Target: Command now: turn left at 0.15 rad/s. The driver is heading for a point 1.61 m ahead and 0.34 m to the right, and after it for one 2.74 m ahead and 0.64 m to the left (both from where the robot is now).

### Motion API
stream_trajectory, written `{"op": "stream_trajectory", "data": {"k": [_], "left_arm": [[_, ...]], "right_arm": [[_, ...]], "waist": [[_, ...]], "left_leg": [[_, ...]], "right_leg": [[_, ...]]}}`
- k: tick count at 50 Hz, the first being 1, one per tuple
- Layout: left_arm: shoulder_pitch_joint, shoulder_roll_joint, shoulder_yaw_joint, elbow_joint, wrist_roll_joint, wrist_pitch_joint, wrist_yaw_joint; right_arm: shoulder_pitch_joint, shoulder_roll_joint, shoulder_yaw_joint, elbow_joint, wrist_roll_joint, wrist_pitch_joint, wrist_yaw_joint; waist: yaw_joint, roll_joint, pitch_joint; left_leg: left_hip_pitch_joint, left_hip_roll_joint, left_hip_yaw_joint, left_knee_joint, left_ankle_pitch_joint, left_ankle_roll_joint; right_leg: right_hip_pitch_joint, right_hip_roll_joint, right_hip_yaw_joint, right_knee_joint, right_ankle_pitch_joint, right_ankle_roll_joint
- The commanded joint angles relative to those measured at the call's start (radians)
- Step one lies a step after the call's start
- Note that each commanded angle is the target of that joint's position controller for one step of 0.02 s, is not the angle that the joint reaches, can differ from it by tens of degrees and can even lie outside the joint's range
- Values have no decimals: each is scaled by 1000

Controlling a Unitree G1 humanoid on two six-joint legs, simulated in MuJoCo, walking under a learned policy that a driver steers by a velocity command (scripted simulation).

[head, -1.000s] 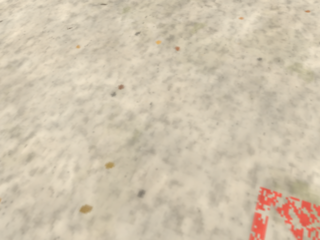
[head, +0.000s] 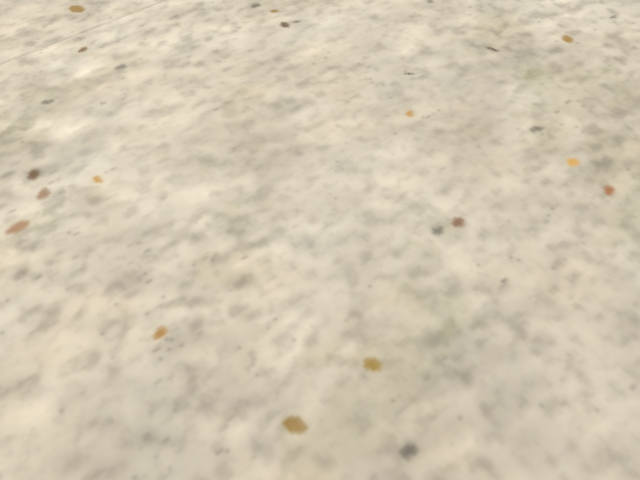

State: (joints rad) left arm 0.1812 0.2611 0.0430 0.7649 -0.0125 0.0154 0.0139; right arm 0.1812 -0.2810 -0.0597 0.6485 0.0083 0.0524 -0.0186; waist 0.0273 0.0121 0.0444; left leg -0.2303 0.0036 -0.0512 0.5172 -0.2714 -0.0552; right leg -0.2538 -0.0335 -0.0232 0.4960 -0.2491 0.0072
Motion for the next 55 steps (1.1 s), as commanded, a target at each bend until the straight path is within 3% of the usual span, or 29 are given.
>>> {"op": "stream_trajectory", "data": {"k": [1, 2, 3, 4, 6, 8, 10, 12, 14, 17, 19, 21, 22, 23, 24, 25, 26, 27, 28, 30, 34, 37, 40, 43, 48, 51, 53, 54, 55], "left_arm": [[48, 122, 20, -34, 22, -31, -11], [79, 53, -1, -34, 36, -44, -18], [18, 93, 1, -22, 44, -44, -19], [-25, 121, 9, -22, 34, -42, -21], [-44, 146, 14, -22, 18, -29, -12], [-43, 155, 19, -29, 5, -21, -6], [-28, 149, 25, -33, 0, -13, -2], [-20, 140, 33, -41, -2, -2, -4], [-15, 135, 43, -51, -10, 13, -9], [7, 116, 39, -53, -6, 28, -17], [12, 123, 40, -66, -10, 29, -31], [60, 129, 47, -66, -12, 29, -45], [94, 145, 57, -59, -7, 28, -42], [106, 233, 82, -74, -1, 23, -28], [108, 358, 101, -112, 21, 8, -23], [140, 306, 84, -121, 51, -15, -33], [96, 279, 74, -124, 46, -33, -33], [47, 258, 73, -127, 22, -37, -25], [10, 232, 63, -133, 4, -32, -15], [2, 214, 52, -146, 2, -23, 1], [30, 212, 54, -162, 1, -15, 15], [26, 208, 53, -172, 6, -5, 22], [45, 199, 49, -160, 7, -7, 21], [65, 202, 45, -140, 13, -16, 15], [76, 220, 44, -119, 6, -34, -1], [65, 207, 37, -110, 1, -40, -11], [59, 161, 21, -108, 11, -47, -16], [30, 109, 4, -122, 22, -55, -18], [22, 84, -1, -167, 22, -77, -20]], "right_arm": [[50, -166, -35, -54, -14, -13, -11], [-14, -150, -25, -40, -33, -13, -9], [-45, -65, -7, -52, -36, -23, 3], [-34, -61, -6, -38, -45, -31, 7], [-24, -119, -22, -26, -41, -42, 3], [3, -142, -31, -14, -31, -43, -11], [16, -156, -41, -11, -24, -36, -21], [1, -152, -43, -23, -27, -36, -29], [-15, -146, -42, -23, -25, -47, -31], [-96, -153, -50, -23, -8, -50, -26], [-107, -161, -54, -16, -3, -41, -24], [-111, -166, -56, -3, 14, -33, -26], [-80, -148, -52, 15, 20, -32, -25], [-18, -109, -43, 26, -3, -35, -21], [-86, -59, -21, -39, -46, -38, -24], [-134, -111, -35, -37, -25, -40, -31], [-134, -131, -42, -30, -3, -37, -33], [-118, -139, -49, -9, -5, -35, -38], [-119, -149, -54, 2, -12, -32, -45], [-90, -136, -55, 16, -10, -34, -41], [-93, -110, -49, 20, -5, -40, -38], [-97, -111, -48, 27, -3, -44, -36], [-109, -113, -43, 28, 0, -59, -22], [-132, -116, -35, 23, 3, -93, -2], [-121, -111, -22, 39, 17, -142, 26], [-60, -98, -13, 67, 22, -159, 38], [43, -110, -15, 104, 23, -161, 34], [135, -148, -22, 123, 22, -162, 29], [210, -264, -49, 140, 19, -156, 28]], "waist": [[5, -13, -154], [68, 174, -161], [20, 111, -140], [-2, 91, -107], [-19, 96, -49], [-23, 116, -26], [-29, 143, -19], [-42, 181, -29], [-40, 141, -28], [-16, 98, -54], [-19, 117, -87], [8, 114, -112], [18, 75, -119], [-6, -134, -115], [-5, -375, -111], [57, -214, -199], [26, -153, -147], [2, -94, -111], [-9, -79, -91], [-27, -108, -110], [-13, -106, -119], [-6, -127, -108], [18, -169, -86], [42, -174, -53], [52, -152, -21], [8, -116, -23], [-44, -92, -49], [-80, -2, -63], [-68, 216, -70]], "left_leg": [[258, 130, -134, -176, 433, 83], [155, 193, -166, -128, 391, 163], [99, 148, -130, -139, 235, 166], [99, 104, -97, -142, 139, 132], [83, 91, -81, -148, 116, 108], [77, 130, -95, -157, 152, 130], [78, 199, -131, -170, 189, 185], [72, 286, -182, -182, 276, 260], [94, 360, -197, -177, 446, 318], [89, 316, -80, -141, 517, 282], [99, 299, -30, -100, 535, 260], [87, 280, 22, -20, 480, 216], [43, 244, 66, 68, 367, 165], [-119, 156, 162, 289, 88, 70], [-398, -22, 133, 549, -437, -20], [-401, -19, -25, 710, -469, -11], [-427, 2, -42, 745, -384, 5], [-440, 24, -43, 714, -287, 11], [-444, 37, -51, 673, -211, 8], [-371, 14, -43, 667, -114, -8], [-387, -6, -52, 558, -56, -35], [-376, 1, -56, 450, -35, -53], [-329, 16, -30, 322, -2, -50], [-299, 25, -15, 207, -18, -30], [-210, 20, 26, 62, -28, 33], [-55, 2, 62, -47, 51, 84], [105, 9, 28, -80, 23, 120], [202, 114, -130, -147, -53, 167], [343, 271, -456, -254, -197, 296]], "right_leg": [[-34, -111, 106, 4, 197, -57], [-12, -43, 31, -51, -15, 6], [47, -47, 39, -63, 20, 41], [24, -33, 33, -58, 63, 45], [-29, -23, 38, -27, 99, 33], [-78, -10, 37, 29, 84, 26], [-137, 6, 15, 123, 5, 30], [-198, 3, 15, 320, -225, 30], [-287, -30, 57, 516, -364, 37], [-223, -49, 29, 428, -266, 47], [-149, -28, -13, 321, -193, 41], [-42, 13, -66, 132, -43, 12], [46, 42, -57, 14, 68, -16], [174, -64, 145, -80, 394, -75], [230, -344, 586, -140, 712, -299], [227, -371, 613, -166, 608, -386], [196, -324, 518, -163, 510, -348], [179, -264, 445, -159, 397, -286], [167, -232, 410, -157, 358, -244], [135, -178, 357, -167, 388, -221], [192, -156, 363, -174, 353, -225], [195, -151, 382, -180, 257, -224], [141, -132, 422, -256, -145, -231], [139, -150, 465, -283, -234, -241], [119, -165, 475, -283, -263, -248], [41, -153, 424, -250, -268, -226], [-41, -108, 360, -163, -250, -185], [-131, -44, 258, 18, -188, -136], [-352, 99, 63, 287, -200, -61]]}}
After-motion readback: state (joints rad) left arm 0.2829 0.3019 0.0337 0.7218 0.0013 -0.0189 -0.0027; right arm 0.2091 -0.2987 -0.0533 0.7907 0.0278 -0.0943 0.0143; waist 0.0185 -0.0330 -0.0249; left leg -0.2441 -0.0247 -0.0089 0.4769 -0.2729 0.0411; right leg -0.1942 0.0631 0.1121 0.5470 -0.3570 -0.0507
